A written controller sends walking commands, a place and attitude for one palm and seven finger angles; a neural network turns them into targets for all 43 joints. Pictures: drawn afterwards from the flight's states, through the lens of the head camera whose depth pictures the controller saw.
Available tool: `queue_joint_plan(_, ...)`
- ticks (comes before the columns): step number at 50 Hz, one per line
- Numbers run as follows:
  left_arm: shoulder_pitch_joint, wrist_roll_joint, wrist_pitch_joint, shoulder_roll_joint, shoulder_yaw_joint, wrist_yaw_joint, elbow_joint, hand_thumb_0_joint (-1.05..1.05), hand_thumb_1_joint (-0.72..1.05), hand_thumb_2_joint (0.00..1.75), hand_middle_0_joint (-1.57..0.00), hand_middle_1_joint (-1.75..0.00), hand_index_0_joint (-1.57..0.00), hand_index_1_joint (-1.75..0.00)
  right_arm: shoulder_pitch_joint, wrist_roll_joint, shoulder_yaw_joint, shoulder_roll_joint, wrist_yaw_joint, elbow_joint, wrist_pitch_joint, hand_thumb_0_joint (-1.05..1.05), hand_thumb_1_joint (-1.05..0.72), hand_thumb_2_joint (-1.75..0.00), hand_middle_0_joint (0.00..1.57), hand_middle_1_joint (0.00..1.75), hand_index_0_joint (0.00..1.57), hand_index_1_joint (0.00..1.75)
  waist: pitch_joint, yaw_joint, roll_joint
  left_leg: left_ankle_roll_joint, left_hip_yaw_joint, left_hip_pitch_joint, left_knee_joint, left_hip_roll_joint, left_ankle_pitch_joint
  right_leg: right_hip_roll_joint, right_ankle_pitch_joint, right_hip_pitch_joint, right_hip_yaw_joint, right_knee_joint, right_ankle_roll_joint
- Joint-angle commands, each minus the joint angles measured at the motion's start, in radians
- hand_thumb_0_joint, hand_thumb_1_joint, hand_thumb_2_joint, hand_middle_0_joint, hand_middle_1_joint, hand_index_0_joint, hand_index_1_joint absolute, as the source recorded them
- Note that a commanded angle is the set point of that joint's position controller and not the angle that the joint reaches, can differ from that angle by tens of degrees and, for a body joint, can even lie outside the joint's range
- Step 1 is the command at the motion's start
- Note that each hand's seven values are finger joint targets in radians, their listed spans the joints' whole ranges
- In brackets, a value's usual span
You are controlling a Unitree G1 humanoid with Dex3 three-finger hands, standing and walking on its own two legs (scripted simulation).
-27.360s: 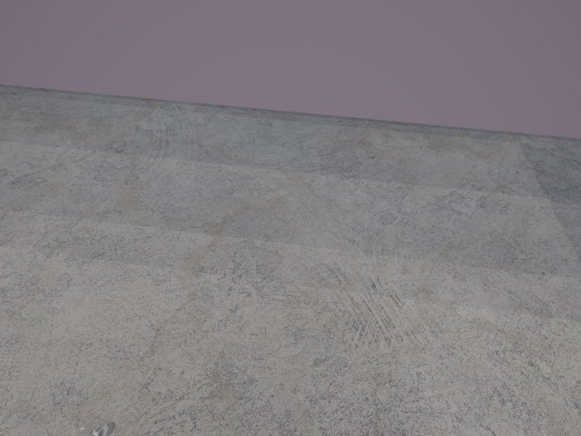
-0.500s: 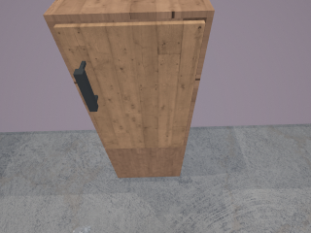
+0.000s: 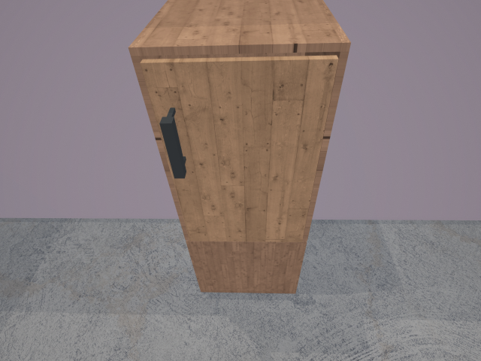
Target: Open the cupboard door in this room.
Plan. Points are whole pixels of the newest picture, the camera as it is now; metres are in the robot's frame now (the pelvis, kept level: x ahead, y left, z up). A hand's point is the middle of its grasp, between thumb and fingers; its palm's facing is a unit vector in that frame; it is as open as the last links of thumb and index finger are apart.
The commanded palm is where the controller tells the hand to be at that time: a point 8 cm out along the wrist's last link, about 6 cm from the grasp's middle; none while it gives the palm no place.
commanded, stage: come to a stop and stand still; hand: left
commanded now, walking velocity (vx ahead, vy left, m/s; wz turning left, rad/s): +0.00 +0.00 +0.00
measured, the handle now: (176, 143) +0.53 +0.19 +0.09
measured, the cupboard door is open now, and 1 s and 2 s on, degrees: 0 0 0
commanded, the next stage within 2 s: look again from close up in 1.80 s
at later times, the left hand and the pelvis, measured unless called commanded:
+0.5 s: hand out of the picture -0.04 +0.13 -0.16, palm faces +0.03 -0.98 -0.19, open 7.4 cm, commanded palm none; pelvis -0.02 -0.02 +0.01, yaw +2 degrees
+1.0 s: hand out of the picture -0.01 +0.09 -0.16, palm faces +0.06 -0.98 -0.19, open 7.3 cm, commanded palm none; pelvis +0.02 -0.07 +0.01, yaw +2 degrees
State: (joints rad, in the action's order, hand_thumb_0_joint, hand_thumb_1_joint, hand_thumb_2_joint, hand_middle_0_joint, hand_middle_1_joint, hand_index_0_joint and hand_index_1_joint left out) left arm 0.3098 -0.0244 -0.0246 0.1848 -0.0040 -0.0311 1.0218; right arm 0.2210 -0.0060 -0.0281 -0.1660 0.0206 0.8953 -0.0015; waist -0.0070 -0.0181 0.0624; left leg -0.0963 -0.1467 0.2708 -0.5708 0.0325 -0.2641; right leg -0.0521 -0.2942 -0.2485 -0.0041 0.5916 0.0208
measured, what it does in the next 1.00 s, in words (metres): shifts its weight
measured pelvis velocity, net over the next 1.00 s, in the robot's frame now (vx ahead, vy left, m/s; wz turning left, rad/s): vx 0.02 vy -0.07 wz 0.04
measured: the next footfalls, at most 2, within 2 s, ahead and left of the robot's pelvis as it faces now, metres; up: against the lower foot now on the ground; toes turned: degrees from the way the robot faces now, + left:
none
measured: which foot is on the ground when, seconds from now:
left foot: down 0.00-1.00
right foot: down 0.00-1.00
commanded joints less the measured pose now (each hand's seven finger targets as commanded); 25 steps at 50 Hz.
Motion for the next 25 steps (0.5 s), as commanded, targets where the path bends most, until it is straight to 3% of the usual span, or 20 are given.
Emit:
queue_joint_plan(1,0.015,-0.003,0.016,0.088,-0.010,-0.002,-0.071,0.00,0.90,0.90,-0.20,-0.30,-0.20,-0.30,0.057,-0.013,-0.031,-0.149,-0.009,-0.046,0.002,0.00,-0.90,-0.90,0.20,0.30,0.20,0.30,0.125,0.026,-0.120,0.032,0.261,0.043,0.311,-0.171,-0.284,-0.009,-0.142,-0.138,0.053,-0.134,-0.058)
queue_joint_plan(3,0.048,-0.003,0.018,0.091,-0.012,-0.002,-0.064,0.00,0.90,0.90,-0.20,-0.30,-0.20,-0.30,0.057,-0.015,-0.026,-0.146,-0.011,-0.036,0.005,0.00,-0.90,-0.90,0.20,0.30,0.20,0.30,0.105,0.019,-0.043,0.032,0.259,0.047,0.336,-0.167,-0.304,-0.005,-0.137,-0.121,0.052,-0.127,-0.059)
queue_joint_plan(7,0.071,-0.003,0.026,0.092,-0.011,0.000,-0.049,0.00,0.90,0.90,-0.20,-0.30,-0.20,-0.30,0.079,-0.016,-0.018,-0.137,-0.012,-0.015,0.006,0.00,-0.90,-0.90,0.20,0.30,0.20,0.30,0.088,0.021,-0.084,0.034,0.243,0.032,0.314,-0.146,-0.262,-0.014,-0.174,-0.126,0.087,-0.170,-0.066)
queue_joint_plan(10,0.067,0.002,0.033,0.083,-0.007,0.001,-0.036,0.00,0.90,0.90,-0.20,-0.30,-0.20,-0.30,0.104,-0.015,-0.012,-0.131,-0.009,0.016,0.011,0.00,-0.90,-0.90,0.20,0.30,0.20,0.30,0.080,0.031,-0.076,0.040,0.237,-0.010,0.299,-0.139,-0.213,-0.024,-0.188,-0.157,0.117,-0.196,-0.073)
queue_joint_plan(18,0.083,0.005,0.037,0.058,-0.005,0.000,0.016,0.00,0.90,0.90,-0.20,-0.30,-0.20,-0.30,0.143,-0.013,0.000,-0.112,-0.004,0.094,0.019,0.00,-0.90,-0.90,0.20,0.30,0.20,0.30,0.101,0.019,-0.051,0.043,0.253,0.045,0.330,-0.148,-0.226,-0.020,-0.145,-0.102,0.106,-0.189,-0.073)
queue_joint_plan(25,0.075,0.008,0.039,0.034,-0.003,0.000,0.050,0.00,0.90,0.90,-0.20,-0.30,-0.20,-0.30,0.177,-0.014,0.004,-0.086,0.001,0.145,0.020,0.00,-0.90,-0.90,0.20,0.30,0.20,0.30,0.112,0.025,-0.045,0.051,0.250,0.035,0.325,-0.144,-0.218,-0.021,-0.164,-0.121,0.109,-0.203,-0.074)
